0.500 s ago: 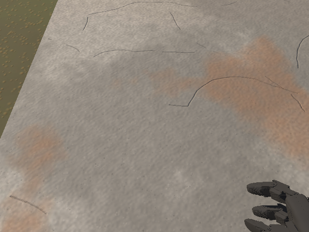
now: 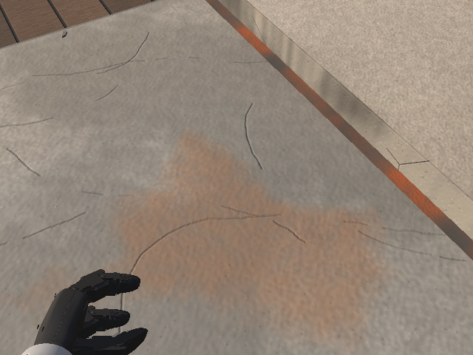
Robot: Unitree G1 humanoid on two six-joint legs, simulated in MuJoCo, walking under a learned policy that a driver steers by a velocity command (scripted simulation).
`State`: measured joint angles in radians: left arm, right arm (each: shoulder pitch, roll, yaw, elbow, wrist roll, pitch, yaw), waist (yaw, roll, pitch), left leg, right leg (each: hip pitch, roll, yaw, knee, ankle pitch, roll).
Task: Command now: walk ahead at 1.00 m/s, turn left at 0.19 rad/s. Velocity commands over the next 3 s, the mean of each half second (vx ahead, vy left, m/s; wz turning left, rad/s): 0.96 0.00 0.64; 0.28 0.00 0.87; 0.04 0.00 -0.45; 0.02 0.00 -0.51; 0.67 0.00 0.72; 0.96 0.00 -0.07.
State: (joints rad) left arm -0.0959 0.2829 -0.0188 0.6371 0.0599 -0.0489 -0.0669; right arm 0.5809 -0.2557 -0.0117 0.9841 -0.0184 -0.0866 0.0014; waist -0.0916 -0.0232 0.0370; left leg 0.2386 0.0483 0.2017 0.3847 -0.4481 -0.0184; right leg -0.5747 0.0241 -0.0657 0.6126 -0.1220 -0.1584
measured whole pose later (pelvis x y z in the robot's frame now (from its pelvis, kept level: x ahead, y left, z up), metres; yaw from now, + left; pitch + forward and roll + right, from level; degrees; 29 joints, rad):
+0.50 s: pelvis +0.48 +0.07 -0.01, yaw +22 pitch -1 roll -1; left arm 0.30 0.24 0.02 0.85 0.03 -0.07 0.02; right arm 0.20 -0.32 -0.06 0.79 -0.02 -0.02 0.03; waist -0.03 0.02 0.07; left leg -0.52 -0.14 0.13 0.76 -0.25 0.21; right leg -0.10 0.00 -0.09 1.36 -0.43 0.03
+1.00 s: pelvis +0.75 +0.13 +0.02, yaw +51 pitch +1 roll -2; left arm 0.13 0.25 0.04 0.64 0.03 -0.02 0.04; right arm 0.10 -0.33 -0.07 0.60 0.01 0.05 -0.02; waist 0.02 -0.01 0.09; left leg -0.54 -0.03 -0.08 1.17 -0.51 -0.07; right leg -0.42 0.04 0.02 0.44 -0.04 -0.01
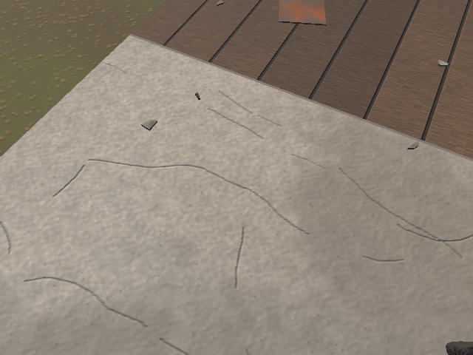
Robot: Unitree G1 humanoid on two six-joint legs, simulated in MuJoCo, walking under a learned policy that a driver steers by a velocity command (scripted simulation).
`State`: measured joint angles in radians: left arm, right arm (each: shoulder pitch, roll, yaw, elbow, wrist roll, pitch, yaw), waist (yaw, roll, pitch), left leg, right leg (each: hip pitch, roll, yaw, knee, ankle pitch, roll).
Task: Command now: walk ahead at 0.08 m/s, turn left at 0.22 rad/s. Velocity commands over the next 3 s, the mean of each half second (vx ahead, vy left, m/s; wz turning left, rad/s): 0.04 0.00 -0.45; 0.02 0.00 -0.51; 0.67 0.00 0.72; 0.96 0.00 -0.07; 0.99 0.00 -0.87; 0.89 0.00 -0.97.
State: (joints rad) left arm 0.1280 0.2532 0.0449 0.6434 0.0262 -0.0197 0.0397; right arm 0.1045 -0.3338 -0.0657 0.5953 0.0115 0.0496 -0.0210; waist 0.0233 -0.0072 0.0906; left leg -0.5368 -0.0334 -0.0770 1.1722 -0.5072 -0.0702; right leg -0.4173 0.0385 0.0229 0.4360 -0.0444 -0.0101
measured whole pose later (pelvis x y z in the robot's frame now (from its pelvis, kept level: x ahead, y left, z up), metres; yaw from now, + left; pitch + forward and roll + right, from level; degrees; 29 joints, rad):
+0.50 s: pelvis +0.03 -0.03 +0.00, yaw -19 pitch +2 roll +1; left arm 0.21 0.30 0.08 0.59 -0.02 0.06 -0.02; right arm 0.12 -0.28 -0.08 0.68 0.01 0.01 -0.03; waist 0.01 0.02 0.03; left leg -0.27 0.14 0.20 0.62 -0.37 -0.05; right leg -0.38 -0.04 -0.06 0.65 -0.29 0.02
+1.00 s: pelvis +0.07 -0.04 +0.00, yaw -34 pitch +1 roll +0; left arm 0.11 0.23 0.02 0.61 0.03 0.01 0.01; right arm 0.24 -0.25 -0.05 0.72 -0.01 0.00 0.00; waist -0.03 -0.03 -0.01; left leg -0.33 -0.03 -0.07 0.59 -0.28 0.01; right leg -0.31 0.08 0.11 0.63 -0.38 -0.01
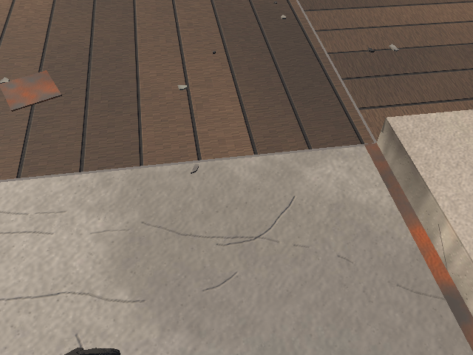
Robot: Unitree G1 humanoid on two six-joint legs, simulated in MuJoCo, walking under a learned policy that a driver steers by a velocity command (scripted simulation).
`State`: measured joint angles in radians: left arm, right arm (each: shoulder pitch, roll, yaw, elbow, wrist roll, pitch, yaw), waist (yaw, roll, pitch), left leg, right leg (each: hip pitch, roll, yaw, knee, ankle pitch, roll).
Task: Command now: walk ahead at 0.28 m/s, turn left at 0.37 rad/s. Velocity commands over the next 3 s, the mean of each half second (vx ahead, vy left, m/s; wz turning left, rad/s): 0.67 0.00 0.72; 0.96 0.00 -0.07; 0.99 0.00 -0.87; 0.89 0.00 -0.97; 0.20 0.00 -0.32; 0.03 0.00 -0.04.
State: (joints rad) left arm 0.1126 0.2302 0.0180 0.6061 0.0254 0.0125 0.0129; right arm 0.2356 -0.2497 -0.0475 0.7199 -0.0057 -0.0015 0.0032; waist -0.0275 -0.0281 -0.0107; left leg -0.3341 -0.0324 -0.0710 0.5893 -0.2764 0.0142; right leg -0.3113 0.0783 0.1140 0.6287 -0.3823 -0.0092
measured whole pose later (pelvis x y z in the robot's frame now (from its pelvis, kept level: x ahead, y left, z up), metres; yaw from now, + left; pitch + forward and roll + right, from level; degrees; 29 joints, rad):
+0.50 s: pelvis +0.19 +0.12 -0.03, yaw +24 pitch +4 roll +0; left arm 0.50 0.32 0.06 0.86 0.05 -0.07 0.01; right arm 0.02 -0.34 -0.05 0.55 -0.03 0.03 0.10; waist 0.09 0.00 0.01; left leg -0.67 0.03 0.11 0.81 -0.32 0.15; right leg 0.23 -0.14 -0.29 0.33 -0.51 0.13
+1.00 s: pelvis +0.57 +0.37 -0.02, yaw +21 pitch +0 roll +2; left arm 0.19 0.28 0.01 0.78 0.00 -0.03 -0.06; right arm 0.44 -0.26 -0.02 0.87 -0.04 -0.07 -0.04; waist 0.03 -0.04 0.03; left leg 0.17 -0.12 0.21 0.68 -0.30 0.01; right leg -0.50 0.08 -0.14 0.61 -0.08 -0.20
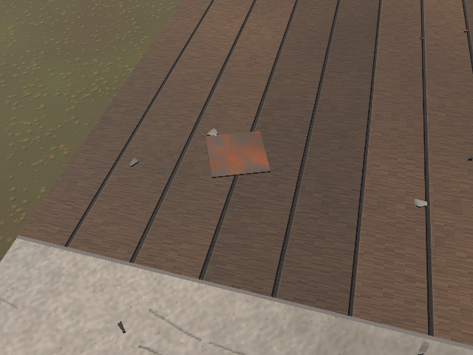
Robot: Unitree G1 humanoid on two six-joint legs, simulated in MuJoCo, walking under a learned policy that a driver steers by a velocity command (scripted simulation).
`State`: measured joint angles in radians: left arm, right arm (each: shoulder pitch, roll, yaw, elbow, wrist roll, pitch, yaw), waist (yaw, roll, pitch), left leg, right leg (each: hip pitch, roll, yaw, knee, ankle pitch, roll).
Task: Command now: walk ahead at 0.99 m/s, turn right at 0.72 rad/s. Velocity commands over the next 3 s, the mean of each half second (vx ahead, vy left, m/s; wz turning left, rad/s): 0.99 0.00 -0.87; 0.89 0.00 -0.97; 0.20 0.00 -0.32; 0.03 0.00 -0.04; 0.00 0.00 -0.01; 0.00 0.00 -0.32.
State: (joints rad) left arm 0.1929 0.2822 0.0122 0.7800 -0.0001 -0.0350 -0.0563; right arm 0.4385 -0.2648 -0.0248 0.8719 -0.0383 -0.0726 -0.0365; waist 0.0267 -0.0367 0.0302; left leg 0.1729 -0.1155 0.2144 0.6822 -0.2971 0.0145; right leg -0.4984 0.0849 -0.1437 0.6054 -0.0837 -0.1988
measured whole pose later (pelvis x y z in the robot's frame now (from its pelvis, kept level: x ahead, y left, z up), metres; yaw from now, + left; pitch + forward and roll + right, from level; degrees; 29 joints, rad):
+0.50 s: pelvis +0.46 +0.03 +0.02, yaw -28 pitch +2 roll +1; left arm 0.30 0.39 0.09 0.80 0.02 -0.05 -0.02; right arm 0.17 -0.30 -0.02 0.67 -0.06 -0.07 -0.02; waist 0.04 -0.04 0.02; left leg -0.37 0.04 0.03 0.57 -0.24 -0.04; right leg -0.38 0.07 0.07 1.29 -0.33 -0.11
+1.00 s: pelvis +0.82 -0.20 +0.02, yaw -57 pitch +0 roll -1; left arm 0.30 0.32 0.06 0.77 -0.01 -0.02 -0.01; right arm 0.18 -0.23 -0.01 0.65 -0.01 -0.10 -0.02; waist 0.00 -0.01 0.10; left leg -0.57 0.09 -0.12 1.33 -0.41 -0.08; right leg -0.26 0.24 0.00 0.53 -0.25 -0.20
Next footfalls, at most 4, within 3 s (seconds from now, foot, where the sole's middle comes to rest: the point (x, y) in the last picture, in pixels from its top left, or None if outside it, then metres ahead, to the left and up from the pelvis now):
0.38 left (202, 316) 0.60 0.14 -0.74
0.84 right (326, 246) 0.84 -0.24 -0.74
1.20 left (375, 176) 1.15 -0.45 -0.74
1.54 right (394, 231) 0.90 -0.47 -0.74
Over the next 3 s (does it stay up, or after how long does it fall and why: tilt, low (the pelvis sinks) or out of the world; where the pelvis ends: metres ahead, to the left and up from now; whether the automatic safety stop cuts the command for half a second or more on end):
stays up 1.00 -0.40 0.03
